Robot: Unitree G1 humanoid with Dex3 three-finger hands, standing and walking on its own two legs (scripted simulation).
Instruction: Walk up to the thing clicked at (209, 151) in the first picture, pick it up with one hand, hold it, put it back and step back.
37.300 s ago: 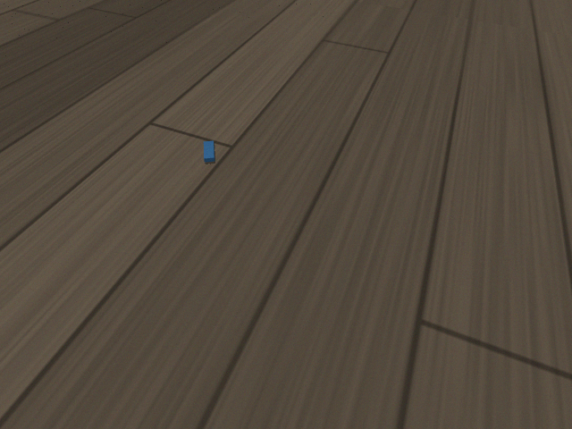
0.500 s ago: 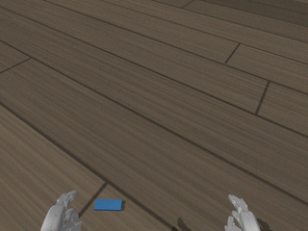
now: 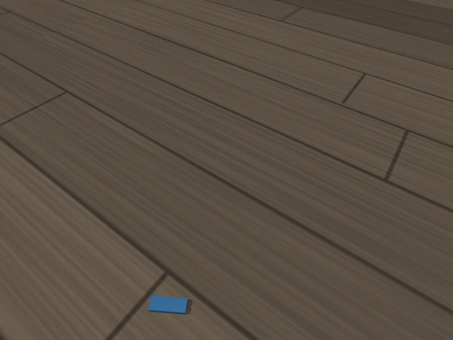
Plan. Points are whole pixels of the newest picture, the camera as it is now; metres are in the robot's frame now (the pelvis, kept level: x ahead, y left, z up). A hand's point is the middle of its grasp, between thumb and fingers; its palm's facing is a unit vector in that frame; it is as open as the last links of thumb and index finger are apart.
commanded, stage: stand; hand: left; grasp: from above
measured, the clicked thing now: (168, 305) +0.40 +0.23 -0.76
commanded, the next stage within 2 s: step back in 1.96 s
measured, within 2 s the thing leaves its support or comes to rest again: neither
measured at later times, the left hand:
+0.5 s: hand out of the picture +0.05 +0.24 -0.15, palm faces +0.02 -0.94 -0.34, open 7.4 cm
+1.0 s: hand out of the picture +0.06 +0.23 -0.15, palm faces +0.02 -0.94 -0.34, open 7.4 cm
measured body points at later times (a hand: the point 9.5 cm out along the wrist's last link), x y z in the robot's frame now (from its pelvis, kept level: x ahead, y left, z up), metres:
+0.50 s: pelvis -0.01 -0.01 +0.01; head -0.01 -0.01 +0.46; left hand +0.05 +0.29 -0.13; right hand +0.06 -0.29 -0.13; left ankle +0.00 +0.12 -0.74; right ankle +0.00 -0.14 -0.74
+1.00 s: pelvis +0.00 -0.01 +0.01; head +0.00 -0.02 +0.46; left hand +0.06 +0.28 -0.12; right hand +0.07 -0.30 -0.13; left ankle +0.00 +0.12 -0.74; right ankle +0.00 -0.14 -0.74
